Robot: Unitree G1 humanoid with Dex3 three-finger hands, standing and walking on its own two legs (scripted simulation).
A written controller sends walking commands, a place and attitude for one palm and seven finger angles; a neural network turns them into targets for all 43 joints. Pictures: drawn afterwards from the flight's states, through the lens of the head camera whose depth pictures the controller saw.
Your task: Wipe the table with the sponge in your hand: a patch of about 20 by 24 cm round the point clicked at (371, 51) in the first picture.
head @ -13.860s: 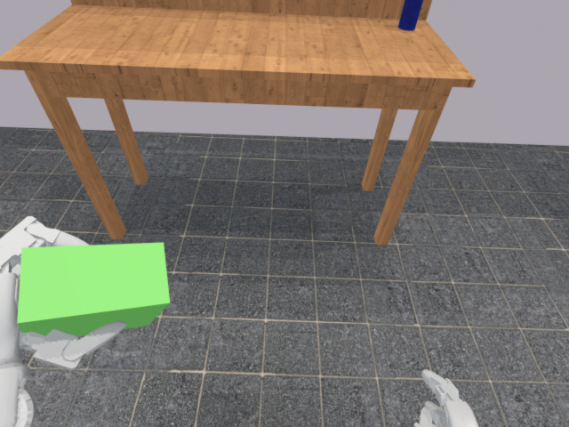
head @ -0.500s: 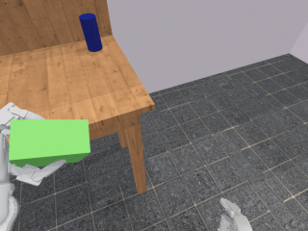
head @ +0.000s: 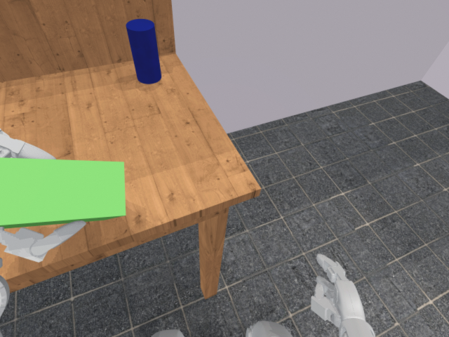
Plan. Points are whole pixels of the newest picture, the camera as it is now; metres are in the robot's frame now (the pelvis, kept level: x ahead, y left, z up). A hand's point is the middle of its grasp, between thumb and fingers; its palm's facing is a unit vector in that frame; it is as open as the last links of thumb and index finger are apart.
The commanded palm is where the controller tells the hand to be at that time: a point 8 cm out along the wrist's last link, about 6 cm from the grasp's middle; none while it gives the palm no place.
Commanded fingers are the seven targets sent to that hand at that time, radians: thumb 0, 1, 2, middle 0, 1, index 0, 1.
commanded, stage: shuffle to correct the standing spot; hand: left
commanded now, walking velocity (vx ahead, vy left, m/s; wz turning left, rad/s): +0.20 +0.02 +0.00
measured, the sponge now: (79, 195) +0.26 +0.21 +0.17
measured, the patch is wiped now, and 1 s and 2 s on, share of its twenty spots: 0.05 0.05 0.05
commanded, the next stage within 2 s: come to a stop and stand still in 0.04 s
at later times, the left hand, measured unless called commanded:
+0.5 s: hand (37, 149) +0.31 +0.27 +0.19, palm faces +0.37 -0.86 -0.36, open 10.4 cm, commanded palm +0.24 +0.32 +0.20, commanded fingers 0.00 0.10 1.30 -1.20 -1.60 -1.20 -1.60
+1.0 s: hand (18, 154) +0.29 +0.29 +0.20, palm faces +0.39 -0.85 -0.35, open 10.4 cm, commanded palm +0.22 +0.32 +0.20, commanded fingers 0.00 0.10 1.30 -1.20 -1.60 -1.20 -1.60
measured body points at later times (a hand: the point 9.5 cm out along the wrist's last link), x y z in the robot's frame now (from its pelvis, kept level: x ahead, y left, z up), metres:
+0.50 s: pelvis +0.08 +0.04 +0.01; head +0.10 +0.06 +0.46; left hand +0.28 +0.32 +0.21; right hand +0.26 -0.19 -0.05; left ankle +0.10 +0.15 -0.72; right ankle +0.08 -0.08 -0.72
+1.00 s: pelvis +0.06 +0.04 +0.02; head +0.07 +0.06 +0.47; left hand +0.26 +0.33 +0.22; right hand +0.23 -0.20 -0.05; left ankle +0.10 +0.15 -0.72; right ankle +0.08 -0.08 -0.72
